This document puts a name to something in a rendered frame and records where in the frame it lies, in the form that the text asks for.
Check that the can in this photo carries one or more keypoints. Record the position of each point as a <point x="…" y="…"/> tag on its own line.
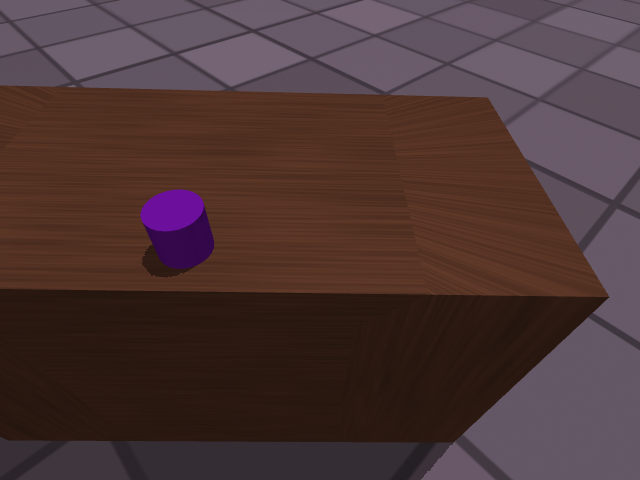
<point x="177" y="224"/>

